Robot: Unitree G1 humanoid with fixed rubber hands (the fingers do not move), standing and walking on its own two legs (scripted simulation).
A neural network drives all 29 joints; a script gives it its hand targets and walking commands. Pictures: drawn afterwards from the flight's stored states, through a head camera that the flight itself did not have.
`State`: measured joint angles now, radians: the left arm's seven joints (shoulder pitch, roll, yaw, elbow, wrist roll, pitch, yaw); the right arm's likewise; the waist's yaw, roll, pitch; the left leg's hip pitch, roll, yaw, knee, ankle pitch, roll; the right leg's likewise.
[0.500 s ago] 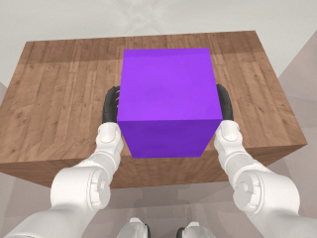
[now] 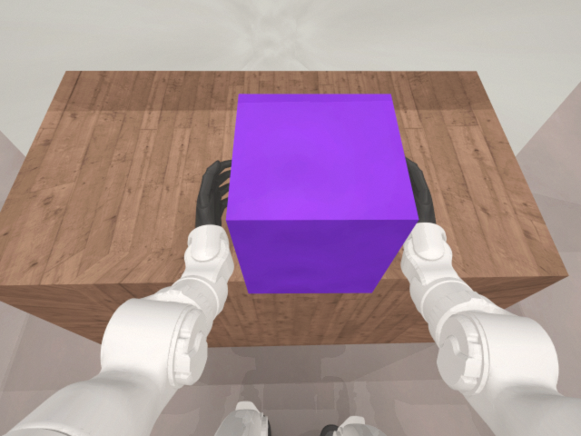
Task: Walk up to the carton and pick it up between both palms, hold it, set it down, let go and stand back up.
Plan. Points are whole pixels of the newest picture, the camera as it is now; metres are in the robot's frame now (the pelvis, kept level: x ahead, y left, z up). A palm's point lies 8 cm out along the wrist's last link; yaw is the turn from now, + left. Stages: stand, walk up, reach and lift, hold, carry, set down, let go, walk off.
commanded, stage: reach and lift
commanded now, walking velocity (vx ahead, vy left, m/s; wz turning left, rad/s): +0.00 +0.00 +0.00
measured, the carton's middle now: (312, 204) +0.44 +0.01 +0.00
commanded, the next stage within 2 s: none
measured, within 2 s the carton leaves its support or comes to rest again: leaves its support in 0.10 s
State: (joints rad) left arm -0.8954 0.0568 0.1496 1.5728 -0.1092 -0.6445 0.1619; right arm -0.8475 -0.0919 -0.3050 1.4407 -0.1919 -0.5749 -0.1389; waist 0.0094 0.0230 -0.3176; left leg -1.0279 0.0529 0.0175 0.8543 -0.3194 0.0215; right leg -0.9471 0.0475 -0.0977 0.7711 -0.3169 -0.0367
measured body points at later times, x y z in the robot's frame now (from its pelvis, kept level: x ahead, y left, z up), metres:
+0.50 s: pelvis +0.01 +0.01 +0.02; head +0.04 +0.00 +0.47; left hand +0.42 +0.17 +0.08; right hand +0.44 -0.14 +0.09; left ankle +0.03 +0.10 -0.69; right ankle +0.01 -0.10 -0.69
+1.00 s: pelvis -0.01 -0.01 +0.05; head -0.03 -0.01 +0.50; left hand +0.39 +0.17 +0.15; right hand +0.40 -0.14 +0.17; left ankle +0.03 +0.10 -0.69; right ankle +0.01 -0.10 -0.69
